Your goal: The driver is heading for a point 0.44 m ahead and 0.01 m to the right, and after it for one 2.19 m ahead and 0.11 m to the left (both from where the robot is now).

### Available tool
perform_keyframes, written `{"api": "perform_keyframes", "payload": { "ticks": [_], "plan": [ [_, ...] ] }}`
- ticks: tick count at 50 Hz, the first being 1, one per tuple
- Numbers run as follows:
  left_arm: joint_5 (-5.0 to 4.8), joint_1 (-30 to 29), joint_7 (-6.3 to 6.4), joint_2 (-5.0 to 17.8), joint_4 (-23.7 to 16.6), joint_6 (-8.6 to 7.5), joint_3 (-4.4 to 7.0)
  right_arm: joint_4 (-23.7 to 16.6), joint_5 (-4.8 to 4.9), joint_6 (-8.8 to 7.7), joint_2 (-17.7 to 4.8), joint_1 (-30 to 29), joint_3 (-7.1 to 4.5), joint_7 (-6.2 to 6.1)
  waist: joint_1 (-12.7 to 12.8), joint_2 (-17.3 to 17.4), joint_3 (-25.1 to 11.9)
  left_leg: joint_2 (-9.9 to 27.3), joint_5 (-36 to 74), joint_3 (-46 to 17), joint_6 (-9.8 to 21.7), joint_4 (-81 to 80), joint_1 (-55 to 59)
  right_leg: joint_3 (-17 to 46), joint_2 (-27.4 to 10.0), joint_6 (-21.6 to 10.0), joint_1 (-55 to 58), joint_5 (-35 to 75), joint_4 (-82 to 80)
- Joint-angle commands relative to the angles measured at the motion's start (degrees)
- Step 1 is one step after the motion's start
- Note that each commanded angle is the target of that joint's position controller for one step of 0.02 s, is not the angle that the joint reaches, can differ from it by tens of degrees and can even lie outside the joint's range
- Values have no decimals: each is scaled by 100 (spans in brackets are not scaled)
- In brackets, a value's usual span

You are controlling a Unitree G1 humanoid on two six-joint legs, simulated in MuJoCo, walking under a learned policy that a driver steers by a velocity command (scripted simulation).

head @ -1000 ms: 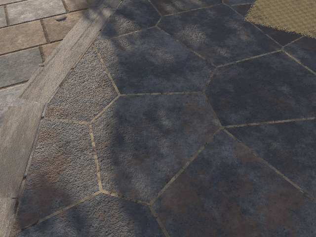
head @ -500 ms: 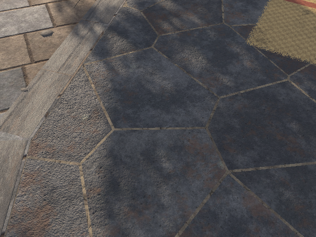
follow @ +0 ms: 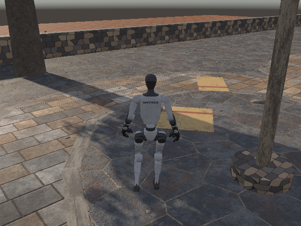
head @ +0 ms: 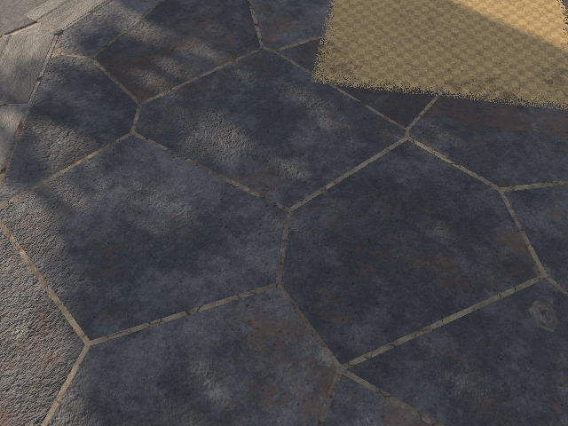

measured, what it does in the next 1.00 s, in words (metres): walks ahead: left foot, then right foot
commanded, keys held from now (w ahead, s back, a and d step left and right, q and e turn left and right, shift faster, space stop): w+e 0.22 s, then w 0.12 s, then no key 0.42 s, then q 0.24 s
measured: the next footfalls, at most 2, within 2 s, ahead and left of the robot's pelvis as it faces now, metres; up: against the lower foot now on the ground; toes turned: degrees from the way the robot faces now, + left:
left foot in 0.34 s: +0.40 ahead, +0.13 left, +0.00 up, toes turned -1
right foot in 0.74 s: +0.40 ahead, -0.12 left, +0.00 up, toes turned -11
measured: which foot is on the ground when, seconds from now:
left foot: up 0.00-0.32, down 0.34-1.00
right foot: down 0.00-0.36, up 0.38-0.72, down 0.74-1.00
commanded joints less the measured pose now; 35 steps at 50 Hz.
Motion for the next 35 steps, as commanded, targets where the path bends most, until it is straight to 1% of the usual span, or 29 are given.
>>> {"api": "perform_keyframes", "payload": {
  "ticks": [1, 3, 4, 5, 7, 8, 9, 11, 12, 14, 15, 16, 17, 18, 19, 20, 21, 22, 23, 24, 25, 26, 27, 29, 30, 32, 34, 35],
  "plan": [
    [82, 214, 84, 596, -405, -72, 155, -573, -113, -141, -773, -190, -211, -9, -3, -193, -586, 427, 509, -382, -59, -326, -1618, 2208, -1475, -1159, 1623, 1027, -1683],
    [64, 193, 132, 699, -423, -97, 191, -590, -158, -23, -616, -92, -189, -19, -109, -239, -541, 395, 704, -255, -257, -764, -1392, 1908, -1361, -1216, 1109, 1547, -1810],
    [55, 250, 167, 781, -403, -104, 215, -642, -168, 13, -553, -211, -168, -32, -98, -238, -476, 354, 930, -201, -346, -1085, -1382, 1737, -1286, -1197, 921, 1679, -1844],
    [44, 325, 204, 859, -376, -101, 240, -716, -174, 28, -488, -432, -140, -42, -38, -251, -400, 304, 1264, -167, -415, -1506, -1390, 1600, -1199, -1133, 790, 1674, -1857],
    [1, 484, 256, 908, -314, -72, 262, -832, -169, 13, -350, -913, -76, -25, 154, -337, -332, 136, 2120, -143, -454, -2510, -1162, 1368, -953, -903, 626, 1335, -1782],
    [-12, 572, 275, 919, -285, -50, 267, -881, -150, -5, -303, -1136, -51, -2, 256, -397, -322, 27, 2482, -129, -455, -2958, -989, 1338, -885, -812, 574, 1101, -1735],
    [-19, 685, 287, 936, -250, -30, 273, -928, -115, -24, -305, -1334, -43, 25, 353, -437, -325, -78, 2750, -115, -458, -3279, -838, 1399, -886, -753, 571, 883, -1703],
    [-50, 891, 296, 952, -164, 0, 283, -1017, -40, -61, -409, -1570, -69, 73, 442, -494, -321, -173, 2874, -219, -421, -3642, -697, 1686, -1017, -695, 756, 559, -1556],
    [-59, 947, 302, 898, -127, 9, 268, -1019, -24, -84, -484, -1564, -91, 103, 431, -525, -345, -154, 2838, -289, -367, -3808, -697, 1813, -1115, -663, 983, 420, -1411],
    [-30, 1020, 318, 812, -64, 15, 246, -995, -31, -136, -619, -1459, -140, 156, 370, -618, -361, -97, 2577, -354, -197, -3966, -615, 2086, -1339, -581, 1380, 372, -1103],
    [-8, 1006, 317, 808, -43, 24, 247, -967, -38, -160, -662, -1322, -164, 166, 287, -693, -352, -94, 2336, -306, -88, -4007, -472, 2172, -1407, -531, 1491, 504, -950],
    [7, 957, 308, 762, -39, 40, 233, -886, -56, -180, -694, -1027, -201, 157, 106, -733, -399, -145, 2195, -177, 48, -4175, -82, 2158, -1339, -446, 1510, 781, -696],
    [35, 972, 289, 590, -52, 36, 169, -764, -112, -205, -841, -527, -282, 125, -130, -651, -710, -98, 2111, -160, 241, -4266, 711, 1973, -1050, -295, 1439, 1253, -45],
    [121, 1024, 287, 322, -150, 32, 54, -723, -234, -228, -1139, 173, -348, 92, -412, -85, -1434, 768, 2525, -1022, 598, -4145, 1985, 1569, -651, -39, 907, 683, 1491],
    [-36, 1914, 303, 15, -172, -22, -30, -467, -287, -146, -1629, 659, -491, 126, -97, 1836, -2063, 1917, 2247, -3514, 1647, -4575, 3691, 900, 246, 450, -1033, -1788, 3473],
    [-44, 1885, 332, 509, -40, -38, 36, -483, -97, -132, -1096, 698, -371, 181, -233, 1403, -1903, 2056, 1833, -4201, 1660, -4903, 3678, 1285, 45, 542, -1680, -2475, 4202],
    [-48, 1271, 345, 805, -99, -11, 125, -568, -86, -112, -788, 348, -270, 175, -340, 785, -1280, 1878, 2478, -3297, 1469, -4836, 3063, 1329, -111, 592, -1788, -2114, 4483],
    [23, 866, 375, 796, -177, 32, 123, -636, -154, -78, -626, -8, -190, 180, -254, 304, -1015, 1628, 3506, -2477, 1336, -4767, 2441, 1119, -294, 648, -1575, -1850, 4380],
    [102, 621, 381, 740, -271, 57, 132, -599, -165, -58, -498, -236, -136, 190, -140, 240, -750, 1458, 4512, -1967, 1337, -4761, 1899, 1016, -451, 694, -1450, -1708, 4050],
    [117, 636, 366, 636, -288, 95, 133, -552, -183, -66, -366, -338, -75, 187, 28, 367, -740, 1241, 5022, -1536, 1233, -4802, 1574, 942, -656, 696, -1100, -1600, 3636],
    [92, 737, 354, 456, -248, 138, 96, -484, -184, -65, -266, -412, -37, 191, 129, 543, -739, 1040, 5264, -1218, 1176, -4884, 1370, 831, -700, 737, -814, -1505, 3174],
    [79, 792, 356, 275, -216, 175, 47, -413, -181, -57, -282, -459, -31, 184, 186, 667, -780, 933, 5525, -984, 1196, -4940, 1253, 686, -695, 798, -599, -1392, 2712],
    [84, 758, 367, 182, -219, 203, 13, -355, -176, -35, -394, -489, -57, 161, 196, 726, -833, 923, 5764, -843, 1259, -4981, 1178, 578, -682, 864, -423, -1268, 2296],
    [105, 638, 377, 88, -223, 242, -40, -267, -150, 46, -623, -568, -114, 109, 203, 707, -1035, 902, 5843, -607, 1278, -5007, 1027, 449, -685, 909, 106, -785, 1497],
    [98, 568, 377, 112, -207, 260, -40, -226, -130, 89, -685, -563, -128, 92, 165, 709, -1101, 893, 5699, -537, 1259, -5033, 1005, 394, -658, 912, 307, -477, 1210],
    [90, 377, 371, 217, -203, 304, -12, -124, -90, 161, -711, -499, -122, 77, 73, 685, -1086, 899, 5109, -501, 1214, -5061, 1003, 352, -631, 880, 553, -48, 780],
    [109, 183, 365, 263, -223, 337, 10, -34, -71, 214, -672, -520, -91, 78, 50, 629, -927, 892, 4265, -552, 1156, -5033, 921, 331, -622, 782, 770, 153, 311],
    [129, 150, 360, 254, -217, 336, 18, -5, -47, 236, -636, -588, -67, 79, 106, 590, -838, 844, 3742, -565, 1077, -4970, 824, 281, -593, 697, 997, 378, -91]
  ]
}}
Keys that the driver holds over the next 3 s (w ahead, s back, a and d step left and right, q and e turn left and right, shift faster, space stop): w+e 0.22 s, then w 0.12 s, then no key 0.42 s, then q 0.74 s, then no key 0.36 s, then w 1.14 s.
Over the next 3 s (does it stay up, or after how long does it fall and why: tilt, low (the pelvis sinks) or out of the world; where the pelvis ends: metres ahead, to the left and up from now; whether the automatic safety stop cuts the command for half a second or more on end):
stays up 0.84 0.12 -0.01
